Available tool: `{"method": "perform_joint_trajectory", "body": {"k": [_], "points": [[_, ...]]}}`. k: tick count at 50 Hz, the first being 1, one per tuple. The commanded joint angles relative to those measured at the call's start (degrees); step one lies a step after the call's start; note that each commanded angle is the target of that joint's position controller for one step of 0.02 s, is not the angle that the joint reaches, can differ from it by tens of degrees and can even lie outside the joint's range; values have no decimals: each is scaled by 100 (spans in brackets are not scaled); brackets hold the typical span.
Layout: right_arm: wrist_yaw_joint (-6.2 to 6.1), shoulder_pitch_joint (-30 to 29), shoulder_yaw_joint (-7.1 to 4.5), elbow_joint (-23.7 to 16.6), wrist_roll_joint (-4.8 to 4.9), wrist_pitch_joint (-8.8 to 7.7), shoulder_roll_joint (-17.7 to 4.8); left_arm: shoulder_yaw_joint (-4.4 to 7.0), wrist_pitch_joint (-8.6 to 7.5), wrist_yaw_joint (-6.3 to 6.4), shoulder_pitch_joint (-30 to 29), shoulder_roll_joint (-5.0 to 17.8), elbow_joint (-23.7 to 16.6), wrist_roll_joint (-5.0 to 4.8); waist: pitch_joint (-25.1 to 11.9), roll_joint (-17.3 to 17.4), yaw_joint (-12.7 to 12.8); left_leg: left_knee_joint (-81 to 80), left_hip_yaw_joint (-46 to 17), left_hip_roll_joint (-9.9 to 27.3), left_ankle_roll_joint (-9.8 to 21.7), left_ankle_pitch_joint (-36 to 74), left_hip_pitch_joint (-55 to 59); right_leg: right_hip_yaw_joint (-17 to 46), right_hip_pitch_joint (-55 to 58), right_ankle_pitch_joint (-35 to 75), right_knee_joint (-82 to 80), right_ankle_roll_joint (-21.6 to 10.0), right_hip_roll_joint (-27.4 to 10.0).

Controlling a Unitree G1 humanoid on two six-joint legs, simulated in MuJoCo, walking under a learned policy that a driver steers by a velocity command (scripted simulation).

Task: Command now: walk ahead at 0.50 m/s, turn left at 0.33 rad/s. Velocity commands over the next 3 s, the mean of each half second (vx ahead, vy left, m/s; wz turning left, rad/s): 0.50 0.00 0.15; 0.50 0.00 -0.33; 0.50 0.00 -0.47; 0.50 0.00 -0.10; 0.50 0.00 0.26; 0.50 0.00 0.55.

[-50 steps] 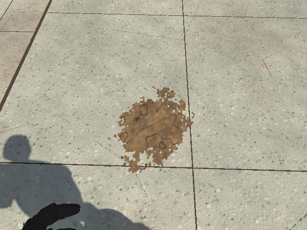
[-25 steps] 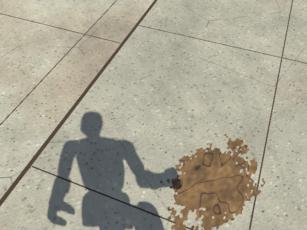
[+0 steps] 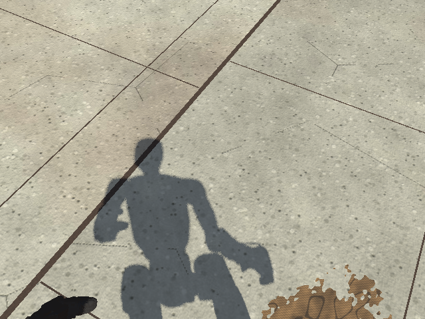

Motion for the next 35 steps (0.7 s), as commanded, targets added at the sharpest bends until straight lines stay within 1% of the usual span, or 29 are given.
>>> {"method": "perform_joint_trajectory", "body": {"k": [1,2,3,4,5,6,7,8,9,10,11,12,13,14,16,19,21,23,25,26,27,28,29,30,31,32,33,34,35], "points": [[-25,213,-231,-158,-5,-46,-846,195,-149,-53,-374,648,-471,-31,-130,841,50,-254,-1122,1593,762,1222,-90,-130,671,-230,-283,-226,124],[-21,171,-240,-143,-17,-28,-861,225,-165,-52,-222,692,-448,-35,-121,926,155,-106,-1188,1638,708,1422,5,-196,844,-486,-365,-334,149],[-15,107,-222,-150,-21,-11,-804,277,-179,-36,129,752,-355,-19,-217,944,362,214,-1137,1517,611,1875,25,-328,1311,-591,-560,-473,230],[-3,96,-151,-179,-46,-14,-613,367,-204,-5,723,936,-235,33,-648,815,644,1040,-893,1205,440,2310,-119,-197,2242,-527,-559,-700,42],[-13,321,-42,-278,-131,-35,-352,457,-214,16,1561,1297,-162,100,-1500,58,863,2704,-443,737,172,1332,-1049,934,3839,-482,-379,-1181,-933],[-23,990,39,-298,31,-104,-106,565,-128,-45,2093,1580,132,59,-1973,-1755,691,4446,85,25,-217,-1409,-2938,3526,5239,-2112,-1202,-1987,-1850],[-29,704,-47,-223,82,-124,-616,428,-114,-76,2098,1054,112,-102,-1517,-1041,872,5082,-309,308,-224,-1530,-3665,3955,5083,-3435,-1562,-1875,-1850],[-20,50,-105,-337,88,-127,-820,350,-80,-52,1756,816,62,-94,-796,-501,933,5174,-161,545,-204,-1014,-3897,3130,4428,-3301,-1627,-1656,-1677],[-24,-318,-85,-421,3,-135,-766,301,-46,-42,1454,738,0,-14,-450,-117,835,4982,80,774,-205,-596,-3760,2496,3778,-2651,-1702,-1560,-1438],[-9,-479,-91,-474,-65,-157,-682,262,-29,-35,1274,635,10,23,-202,-70,716,4635,157,959,-218,-289,-3643,2093,3313,-2070,-1825,-1568,-1241],[10,-421,-93,-463,-71,-158,-592,221,-39,-22,1191,545,13,63,-188,-229,580,4395,194,1103,-229,-83,-3348,1762,3025,-1621,-1937,-1520,-1061],[24,-333,-80,-426,-54,-148,-499,205,-49,-20,1179,491,38,50,-219,-356,522,4217,264,1141,-261,2,-3175,1524,2897,-1326,-2038,-1529,-939],[29,-286,-63,-400,-49,-133,-408,206,-63,-14,1216,509,83,16,-247,-397,490,4053,340,1163,-297,31,-3119,1332,2829,-1039,-2104,-1574,-904],[28,-354,-45,-419,-64,-120,-351,223,-74,-3,1267,577,132,-15,-215,-368,492,3839,399,1189,-343,112,-3159,1171,2779,-777,-2183,-1627,-906],[22,-713,3,-531,-96,-126,-256,268,-59,31,1366,742,228,-43,-107,-237,564,3191,473,1243,-436,513,-3328,910,2787,-395,-2331,-1678,-924],[63,-1213,58,-607,-86,-174,-139,283,1,64,1527,838,360,-77,-36,-207,732,2139,584,1193,-480,1420,-3165,443,2819,-137,-2397,-1541,-769],[107,-1560,77,-670,-56,-208,-108,284,34,74,1705,883,471,-110,38,-195,862,1563,680,1091,-488,1863,-2937,232,2826,-80,-2364,-1468,-716],[160,-1881,81,-757,-18,-235,-117,285,76,78,1923,914,594,-129,118,-183,978,1237,740,1007,-466,2029,-2815,214,2948,-99,-2306,-1451,-804],[220,-2122,70,-858,8,-261,-153,291,137,87,2056,938,697,-143,203,-195,1002,986,730,951,-372,1884,-2847,276,3249,-18,-2177,-1412,-963],[247,-2219,59,-914,5,-282,-186,300,171,99,2111,950,742,-157,244,-201,986,861,701,924,-308,1706,-2798,372,3359,100,-2062,-1379,-1039],[267,-2190,34,-933,0,-305,-244,314,207,116,2114,987,773,-166,233,-217,899,727,683,882,-243,1514,-2664,453,3472,273,-1922,-1332,-1096],[271,-2015,-4,-898,-10,-327,-329,336,238,134,2071,1051,783,-167,148,-262,755,617,712,809,-177,1337,-2342,502,3519,622,-1710,-1280,-1111],[251,-1564,-80,-781,-32,-346,-464,352,260,149,1937,1119,763,-177,-96,-272,450,411,824,679,-70,1317,-1618,411,3432,1349,-1236,-1187,-992],[195,-757,-214,-547,-68,-349,-727,311,262,152,1887,1024,730,-151,-652,-174,59,373,838,702,90,1457,-339,214,3061,1687,-327,-1031,-693],[117,313,-336,-390,-175,-333,-1149,174,232,149,1795,676,539,-14,-1586,357,-374,663,-188,1748,459,1620,1461,-14,1909,318,1371,-799,-320],[124,559,-398,-280,-196,-270,-1496,-17,133,133,2598,30,466,-67,-2380,1924,-20,188,-2582,3083,1256,591,3148,-253,-153,-3386,3254,-456,524],[118,594,-270,-288,-151,-243,-924,131,80,123,2325,645,572,-206,-2167,1413,-251,-241,-2980,2974,1182,-326,2817,322,-723,-3602,3952,-444,297],[99,247,-186,-268,-114,-248,-708,233,66,117,1815,909,418,-293,-1281,1128,-213,-395,-2116,2791,948,-267,2103,246,-1018,-3098,4077,-460,73],[102,-126,-135,-263,-122,-260,-577,234,79,136,1547,845,367,-252,-850,820,-41,-571,-1495,2552,828,137,1365,119,-865,-2625,3918,-429,-154]]}}
Next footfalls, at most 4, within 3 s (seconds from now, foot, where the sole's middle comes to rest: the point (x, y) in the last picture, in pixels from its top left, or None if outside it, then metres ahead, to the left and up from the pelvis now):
0.08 right None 0.22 -0.14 -0.78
0.62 left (163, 312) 0.50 0.12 -0.78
1.14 right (246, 233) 0.74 -0.17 -0.78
1.66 left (214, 155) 1.10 -0.08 -0.78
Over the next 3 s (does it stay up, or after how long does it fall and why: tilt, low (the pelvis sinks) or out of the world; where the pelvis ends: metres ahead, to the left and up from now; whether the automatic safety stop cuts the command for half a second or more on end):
stays up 1.59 -0.33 0.01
